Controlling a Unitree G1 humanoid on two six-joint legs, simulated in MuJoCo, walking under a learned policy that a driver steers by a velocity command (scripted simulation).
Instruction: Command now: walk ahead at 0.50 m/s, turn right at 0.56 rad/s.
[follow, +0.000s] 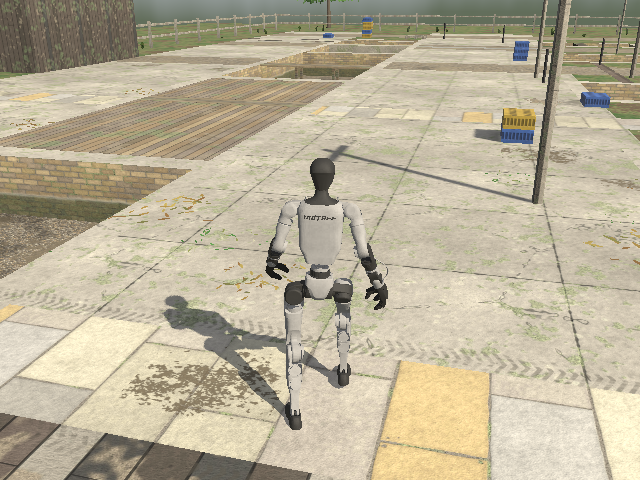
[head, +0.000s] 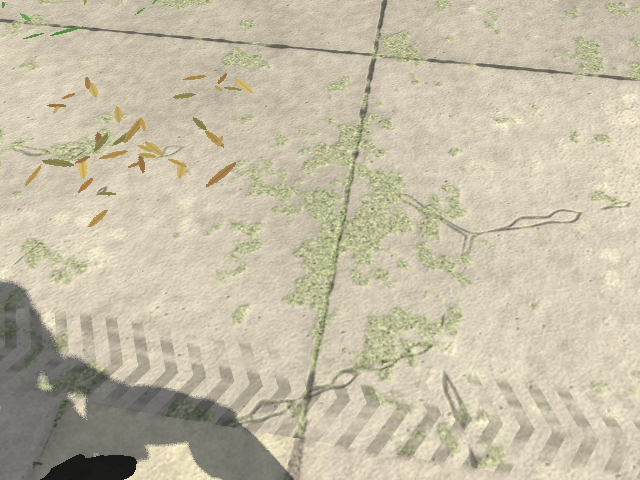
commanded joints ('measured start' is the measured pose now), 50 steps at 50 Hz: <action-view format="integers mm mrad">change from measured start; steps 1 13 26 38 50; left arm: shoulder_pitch -27 137 283 165 -106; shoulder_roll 76 142 147 57 54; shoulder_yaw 24 46 54 13 2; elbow -94 -75 22 -33 -111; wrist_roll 3 19 0 10 0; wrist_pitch -4 -33 -3 -28 -54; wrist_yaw -11 32 66 47 8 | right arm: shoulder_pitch -68 -107 -347 -75 53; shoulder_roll -199 -114 -108 -85 -175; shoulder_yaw -45 10 15 15 -1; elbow -67 -154 -215 -108 -12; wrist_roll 13 -32 -11 -15 12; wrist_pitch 0 -21 -49 -31 14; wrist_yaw -6 -3 34 21 8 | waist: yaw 69 66 138 76 22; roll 102 1 -85 141 129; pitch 17 -93 -29 -31 19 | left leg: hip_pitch -47 -682 -517 -175 -81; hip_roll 276 111 3 213 244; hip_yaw -42 -264 -256 -482 -320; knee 46 836 251 -55 -16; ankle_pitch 711 58 307 256 451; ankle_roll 149 5 27 268 202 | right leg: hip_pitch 120 462 547 -4 141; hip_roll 56 -80 -62 -1 52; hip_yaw -63 363 404 81 9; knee -45 -455 -306 348 -169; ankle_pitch -76 87 -31 -262 -8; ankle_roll -54 -271 -162 30 -4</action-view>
